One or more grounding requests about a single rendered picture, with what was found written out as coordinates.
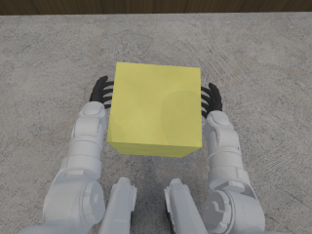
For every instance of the robot left hand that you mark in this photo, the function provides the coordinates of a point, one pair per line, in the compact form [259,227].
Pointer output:
[99,92]

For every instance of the robot right forearm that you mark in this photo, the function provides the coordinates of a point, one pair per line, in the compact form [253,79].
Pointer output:
[225,157]

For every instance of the robot right thigh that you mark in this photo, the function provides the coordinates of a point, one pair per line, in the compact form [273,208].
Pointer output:
[180,204]

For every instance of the robot left upper arm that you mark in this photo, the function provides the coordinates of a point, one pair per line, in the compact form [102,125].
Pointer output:
[71,207]

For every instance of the robot left forearm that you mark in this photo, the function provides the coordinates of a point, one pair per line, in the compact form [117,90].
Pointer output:
[82,160]

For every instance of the robot right hand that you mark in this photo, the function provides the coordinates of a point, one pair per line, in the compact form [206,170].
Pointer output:
[214,101]

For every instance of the carton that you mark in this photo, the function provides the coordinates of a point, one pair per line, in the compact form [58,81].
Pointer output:
[156,110]

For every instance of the robot left shin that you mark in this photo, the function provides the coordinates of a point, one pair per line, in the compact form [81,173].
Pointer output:
[121,179]

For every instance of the robot right upper arm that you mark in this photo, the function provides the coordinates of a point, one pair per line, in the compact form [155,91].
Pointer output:
[228,212]

